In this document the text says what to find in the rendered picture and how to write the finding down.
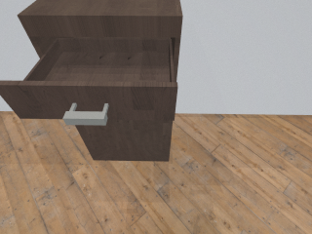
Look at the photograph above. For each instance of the drawer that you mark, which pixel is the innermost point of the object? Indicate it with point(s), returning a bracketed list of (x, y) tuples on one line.
[(135, 76)]

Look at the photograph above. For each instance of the cabinet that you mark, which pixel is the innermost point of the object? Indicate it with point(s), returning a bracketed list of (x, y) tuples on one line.
[(46, 20)]

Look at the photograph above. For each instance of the handle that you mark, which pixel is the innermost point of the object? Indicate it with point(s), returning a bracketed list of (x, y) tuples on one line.
[(86, 118)]

